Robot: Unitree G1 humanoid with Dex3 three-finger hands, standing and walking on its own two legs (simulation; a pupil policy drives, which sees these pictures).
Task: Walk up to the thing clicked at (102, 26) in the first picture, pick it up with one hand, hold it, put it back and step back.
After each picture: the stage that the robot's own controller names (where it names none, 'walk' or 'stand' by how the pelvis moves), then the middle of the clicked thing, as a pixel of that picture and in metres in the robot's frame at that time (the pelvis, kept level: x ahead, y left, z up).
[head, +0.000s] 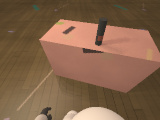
stand; (100, 33) +0.75 -0.04 +0.10
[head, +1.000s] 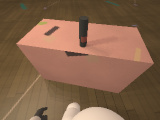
rise first; (83, 33) +0.65 +0.13 +0.13
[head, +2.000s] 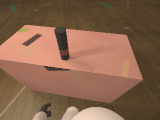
stand; (63, 46) +0.47 +0.25 +0.12
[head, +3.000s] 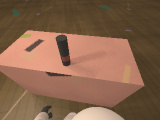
stand; (64, 52) +0.45 +0.23 +0.10
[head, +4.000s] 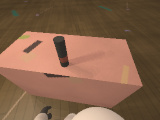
stand; (62, 53) +0.44 +0.24 +0.10
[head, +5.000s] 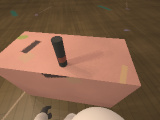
stand; (60, 53) +0.44 +0.25 +0.10
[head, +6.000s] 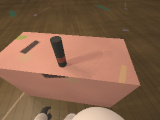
stand; (59, 53) +0.43 +0.26 +0.10
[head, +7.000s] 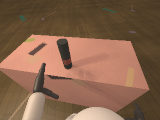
rise first; (65, 55) +0.42 +0.24 +0.10
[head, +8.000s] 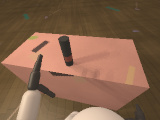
go down; (67, 52) +0.45 +0.24 +0.10
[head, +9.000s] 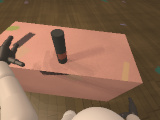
go down; (60, 49) +0.44 +0.22 +0.11
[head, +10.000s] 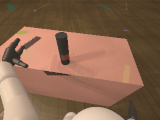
go down; (63, 50) +0.45 +0.22 +0.11
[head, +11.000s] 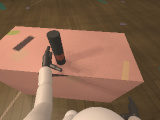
close; (58, 50) +0.43 +0.24 +0.12
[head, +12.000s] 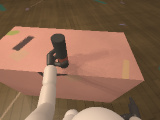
lift; (61, 53) +0.40 +0.21 +0.13
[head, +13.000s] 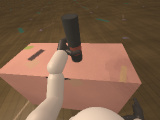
lift; (74, 42) +0.35 +0.11 +0.31
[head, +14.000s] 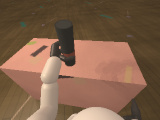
hold; (67, 47) +0.32 +0.16 +0.28
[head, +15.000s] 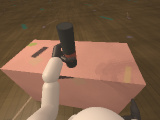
hold; (68, 49) +0.33 +0.15 +0.27
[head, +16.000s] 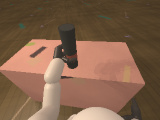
hold; (70, 50) +0.33 +0.14 +0.26
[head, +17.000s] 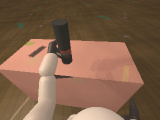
crouch; (64, 45) +0.35 +0.18 +0.27
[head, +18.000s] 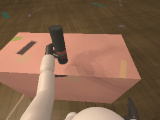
lower; (59, 47) +0.43 +0.21 +0.18
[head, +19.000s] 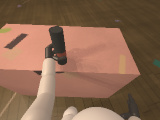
lower; (59, 48) +0.43 +0.20 +0.14
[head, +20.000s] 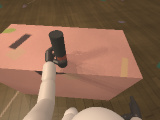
lower; (60, 52) +0.40 +0.21 +0.14
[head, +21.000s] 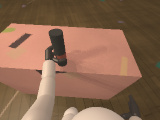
lower; (59, 50) +0.42 +0.21 +0.14
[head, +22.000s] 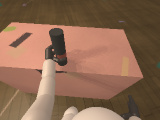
rest; (60, 49) +0.42 +0.21 +0.14
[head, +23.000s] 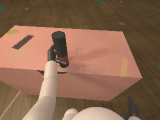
withdraw; (61, 52) +0.41 +0.20 +0.13
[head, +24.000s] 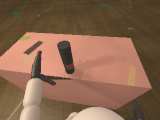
sink last; (67, 59) +0.37 +0.19 +0.12
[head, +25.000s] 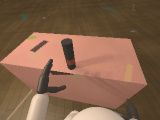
stand; (69, 55) +0.42 +0.21 +0.10
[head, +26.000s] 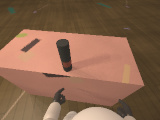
stand; (65, 57) +0.39 +0.21 +0.10
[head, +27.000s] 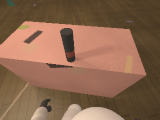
walk; (69, 47) +0.45 +0.18 +0.11
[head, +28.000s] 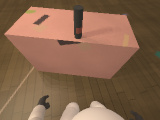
walk; (78, 24) +0.69 +0.17 +0.12
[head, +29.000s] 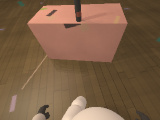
walk; (77, 9) +1.04 +0.26 +0.12
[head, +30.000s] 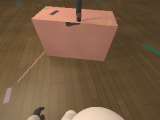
walk; (78, 11) +1.23 +0.22 +0.11
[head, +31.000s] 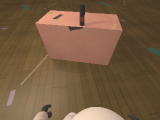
stand; (82, 15) +1.17 +0.20 +0.10
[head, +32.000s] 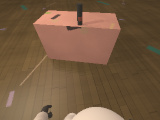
stand; (79, 15) +1.17 +0.22 +0.10
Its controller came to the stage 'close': yes
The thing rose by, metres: 0.20
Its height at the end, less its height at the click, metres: +0.00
